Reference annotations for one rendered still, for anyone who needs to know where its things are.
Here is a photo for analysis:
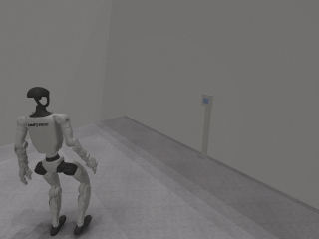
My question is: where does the robot right hand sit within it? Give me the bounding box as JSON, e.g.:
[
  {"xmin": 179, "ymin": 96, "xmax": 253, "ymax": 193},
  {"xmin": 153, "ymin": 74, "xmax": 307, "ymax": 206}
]
[{"xmin": 85, "ymin": 157, "xmax": 98, "ymax": 174}]

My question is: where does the robot left hand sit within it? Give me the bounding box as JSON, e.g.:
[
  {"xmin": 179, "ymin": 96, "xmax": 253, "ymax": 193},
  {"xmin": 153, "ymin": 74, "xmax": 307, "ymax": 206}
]
[{"xmin": 19, "ymin": 166, "xmax": 33, "ymax": 185}]

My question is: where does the left robot upper arm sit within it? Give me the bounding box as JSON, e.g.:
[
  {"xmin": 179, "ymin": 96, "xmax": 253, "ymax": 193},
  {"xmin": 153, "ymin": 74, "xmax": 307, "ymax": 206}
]
[{"xmin": 14, "ymin": 115, "xmax": 29, "ymax": 150}]

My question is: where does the robot right foot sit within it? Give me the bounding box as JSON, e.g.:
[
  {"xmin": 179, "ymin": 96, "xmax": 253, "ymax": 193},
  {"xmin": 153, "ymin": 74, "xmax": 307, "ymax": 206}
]
[{"xmin": 74, "ymin": 215, "xmax": 92, "ymax": 236}]

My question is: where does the right robot upper arm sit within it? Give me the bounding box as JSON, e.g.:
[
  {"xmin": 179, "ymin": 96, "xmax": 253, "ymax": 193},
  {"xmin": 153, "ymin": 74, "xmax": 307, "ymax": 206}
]
[{"xmin": 53, "ymin": 114, "xmax": 74, "ymax": 147}]

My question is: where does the robot left forearm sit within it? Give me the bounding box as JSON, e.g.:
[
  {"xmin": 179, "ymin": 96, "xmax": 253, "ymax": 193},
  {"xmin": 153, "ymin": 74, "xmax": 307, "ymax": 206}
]
[{"xmin": 14, "ymin": 148, "xmax": 29, "ymax": 169}]

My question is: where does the robot head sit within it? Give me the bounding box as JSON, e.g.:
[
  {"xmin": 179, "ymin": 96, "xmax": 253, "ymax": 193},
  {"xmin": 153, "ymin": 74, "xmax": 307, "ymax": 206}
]
[{"xmin": 27, "ymin": 87, "xmax": 53, "ymax": 118}]

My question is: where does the panel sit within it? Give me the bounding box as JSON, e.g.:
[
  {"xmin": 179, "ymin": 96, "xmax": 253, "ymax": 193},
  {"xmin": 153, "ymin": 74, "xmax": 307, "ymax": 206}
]
[{"xmin": 201, "ymin": 93, "xmax": 213, "ymax": 157}]

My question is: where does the robot right forearm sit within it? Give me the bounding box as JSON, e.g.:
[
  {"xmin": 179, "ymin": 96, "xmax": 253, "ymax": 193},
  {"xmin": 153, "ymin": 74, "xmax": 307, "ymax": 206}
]
[{"xmin": 72, "ymin": 137, "xmax": 91, "ymax": 162}]

